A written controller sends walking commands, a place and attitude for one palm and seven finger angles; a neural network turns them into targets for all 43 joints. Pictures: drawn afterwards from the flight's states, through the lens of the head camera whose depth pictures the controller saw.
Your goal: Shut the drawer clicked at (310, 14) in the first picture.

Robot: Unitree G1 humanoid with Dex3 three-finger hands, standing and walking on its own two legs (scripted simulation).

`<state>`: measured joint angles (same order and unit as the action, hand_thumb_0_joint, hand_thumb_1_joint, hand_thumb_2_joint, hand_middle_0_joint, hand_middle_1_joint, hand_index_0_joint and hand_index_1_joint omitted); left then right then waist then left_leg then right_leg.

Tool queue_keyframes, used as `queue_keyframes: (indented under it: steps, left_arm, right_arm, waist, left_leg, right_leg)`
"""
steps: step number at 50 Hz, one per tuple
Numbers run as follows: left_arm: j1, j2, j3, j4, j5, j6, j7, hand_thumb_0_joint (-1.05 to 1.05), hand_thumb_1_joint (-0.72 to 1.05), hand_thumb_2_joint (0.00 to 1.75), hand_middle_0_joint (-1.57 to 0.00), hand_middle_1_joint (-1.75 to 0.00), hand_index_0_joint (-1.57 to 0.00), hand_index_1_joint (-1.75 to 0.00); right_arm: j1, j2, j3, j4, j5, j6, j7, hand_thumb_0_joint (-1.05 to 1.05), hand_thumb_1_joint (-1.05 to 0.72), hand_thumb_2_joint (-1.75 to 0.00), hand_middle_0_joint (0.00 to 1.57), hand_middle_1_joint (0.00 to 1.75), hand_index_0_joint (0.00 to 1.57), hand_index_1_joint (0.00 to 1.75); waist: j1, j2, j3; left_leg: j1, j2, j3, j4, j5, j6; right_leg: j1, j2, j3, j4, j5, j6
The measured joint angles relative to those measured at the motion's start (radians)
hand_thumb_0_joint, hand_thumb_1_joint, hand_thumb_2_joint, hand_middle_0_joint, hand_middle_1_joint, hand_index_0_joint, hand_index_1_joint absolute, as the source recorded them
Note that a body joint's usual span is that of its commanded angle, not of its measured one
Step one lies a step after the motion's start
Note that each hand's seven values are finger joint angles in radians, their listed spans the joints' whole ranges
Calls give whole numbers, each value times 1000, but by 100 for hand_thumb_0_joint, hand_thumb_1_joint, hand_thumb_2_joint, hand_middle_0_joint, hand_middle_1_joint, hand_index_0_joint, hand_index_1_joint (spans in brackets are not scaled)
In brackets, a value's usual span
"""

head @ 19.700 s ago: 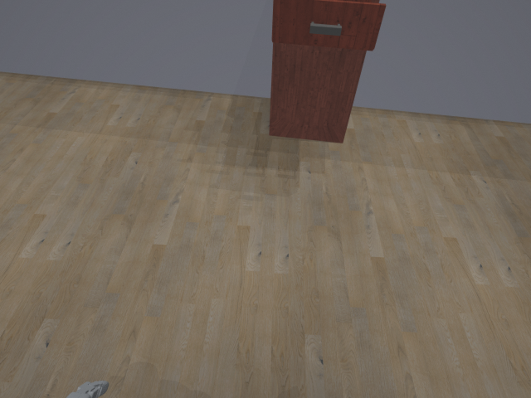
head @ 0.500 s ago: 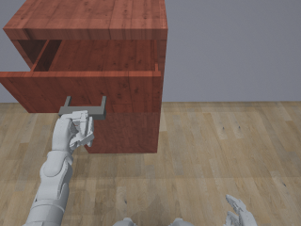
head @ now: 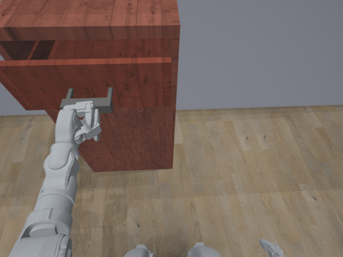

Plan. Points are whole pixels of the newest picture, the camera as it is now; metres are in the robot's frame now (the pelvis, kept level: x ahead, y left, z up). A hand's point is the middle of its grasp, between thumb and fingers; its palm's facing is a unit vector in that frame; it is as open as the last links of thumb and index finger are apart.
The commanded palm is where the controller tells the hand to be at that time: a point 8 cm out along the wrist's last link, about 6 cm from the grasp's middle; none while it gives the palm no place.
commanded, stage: push the drawer shut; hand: left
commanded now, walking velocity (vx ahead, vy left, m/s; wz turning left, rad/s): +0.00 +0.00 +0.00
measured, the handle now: (89, 98) +0.49 +0.21 +0.06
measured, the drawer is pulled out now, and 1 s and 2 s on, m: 0.09 0.00 0.00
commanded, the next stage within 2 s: pull the fist back off the drawer in 0.92 s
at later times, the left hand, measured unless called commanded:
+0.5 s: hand (101, 103) +0.47 +0.17 +0.06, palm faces +0.03 -1.00 -0.04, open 3.2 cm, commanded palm +0.45 +0.23 +0.06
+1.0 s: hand (99, 96) +0.50 +0.18 +0.05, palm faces +0.05 -1.00 -0.05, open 2.9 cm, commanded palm +0.51 +0.22 +0.06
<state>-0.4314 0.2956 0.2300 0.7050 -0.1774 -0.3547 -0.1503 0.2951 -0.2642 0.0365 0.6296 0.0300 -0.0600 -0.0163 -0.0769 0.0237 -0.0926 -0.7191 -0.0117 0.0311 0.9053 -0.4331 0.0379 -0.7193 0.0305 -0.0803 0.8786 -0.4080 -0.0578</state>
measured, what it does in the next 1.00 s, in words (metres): stands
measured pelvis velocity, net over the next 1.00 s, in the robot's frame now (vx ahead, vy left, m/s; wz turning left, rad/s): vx -0.01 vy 0.01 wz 0.00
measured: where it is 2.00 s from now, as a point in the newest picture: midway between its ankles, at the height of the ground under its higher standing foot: outside the picture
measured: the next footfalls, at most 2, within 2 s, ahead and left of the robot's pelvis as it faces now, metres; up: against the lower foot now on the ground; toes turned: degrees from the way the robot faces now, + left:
none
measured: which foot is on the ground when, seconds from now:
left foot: down 0.00-1.00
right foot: down 0.00-1.00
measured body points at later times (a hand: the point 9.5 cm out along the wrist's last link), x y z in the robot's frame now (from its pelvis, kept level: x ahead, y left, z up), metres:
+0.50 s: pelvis +0.00 +0.00 -0.01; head +0.10 +0.00 +0.43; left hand +0.46 +0.23 +0.06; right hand +0.04 -0.27 -0.13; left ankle +0.00 +0.09 -0.69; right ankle +0.01 -0.08 -0.69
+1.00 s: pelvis -0.01 +0.01 -0.02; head +0.12 +0.02 +0.41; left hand +0.49 +0.24 +0.06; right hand +0.00 -0.25 -0.13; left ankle +0.00 +0.09 -0.69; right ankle +0.01 -0.08 -0.69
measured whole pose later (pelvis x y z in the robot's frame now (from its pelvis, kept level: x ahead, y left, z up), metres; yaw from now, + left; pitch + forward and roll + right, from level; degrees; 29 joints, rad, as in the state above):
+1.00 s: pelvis -0.01 +0.01 -0.02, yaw +0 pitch +21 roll -3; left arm -0.91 0.46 0.34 1.21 -0.06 -0.44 -0.14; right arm 0.38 -0.27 0.05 0.66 -0.01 0.01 0.01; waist -0.17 0.03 -0.10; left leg -0.93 0.00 0.00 1.01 -0.45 0.05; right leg -0.91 0.03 -0.11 0.94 -0.41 -0.05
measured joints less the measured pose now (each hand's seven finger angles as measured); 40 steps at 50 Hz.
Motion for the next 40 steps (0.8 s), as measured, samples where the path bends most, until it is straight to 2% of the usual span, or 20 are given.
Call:
queue_keyframes:
  steps: [11,24,34,40]
  left_arm:
    - [-128,32,44,150,24,-38,-6,1,78,88,-140,-160,-140,-160]
    - [-278,99,105,315,50,-54,-28,2,77,88,-140,-160,-140,-160]
    - [-371,131,133,395,80,-61,-11,2,78,89,-140,-160,-140,-160]
    - [-382,135,141,420,92,-75,-17,0,74,90,-140,-160,-140,-160]
  right_arm:
    - [22,-5,-2,11,-4,25,4,1,-90,-90,20,30,20,30]
    - [47,-8,2,14,-13,45,10,1,-90,-90,20,30,20,30]
    - [73,-8,3,13,-25,66,23,1,-90,-90,20,30,20,30]
    - [92,-6,5,15,-31,83,28,1,-90,-90,20,30,20,30]
  waist:
    - [-19,-3,2]
    - [-52,-4,-8]
    - [-76,1,-13]
    - [-75,4,-20]
  left_leg:
    - [-36,5,-2,16,-3,-3]
    - [-94,14,3,40,-10,-2]
    - [-140,17,4,63,-20,4]
    - [-149,17,4,67,-24,8]
  right_leg:
    - [-35,4,-2,14,-2,-4]
    - [-93,13,1,29,0,-4]
    - [-136,15,2,43,-5,0]
    - [-143,15,3,43,-5,4]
